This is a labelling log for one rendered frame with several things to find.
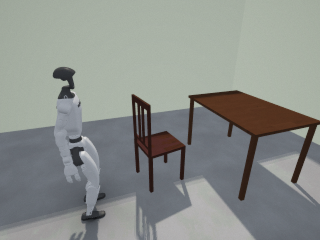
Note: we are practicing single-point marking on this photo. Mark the left robot thigh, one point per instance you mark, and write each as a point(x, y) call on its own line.
point(91, 150)

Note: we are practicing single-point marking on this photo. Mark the table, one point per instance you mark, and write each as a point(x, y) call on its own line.
point(258, 118)

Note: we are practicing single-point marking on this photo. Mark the chair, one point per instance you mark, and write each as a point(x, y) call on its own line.
point(154, 145)

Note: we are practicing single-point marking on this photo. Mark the right robot forearm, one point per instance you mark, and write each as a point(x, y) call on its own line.
point(62, 144)

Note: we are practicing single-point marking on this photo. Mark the robot right upper arm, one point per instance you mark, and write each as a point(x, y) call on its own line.
point(63, 111)

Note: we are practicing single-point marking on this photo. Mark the humanoid robot head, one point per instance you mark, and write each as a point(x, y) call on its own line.
point(65, 73)

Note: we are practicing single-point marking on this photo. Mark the robot right hand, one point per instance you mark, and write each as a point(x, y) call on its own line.
point(71, 170)

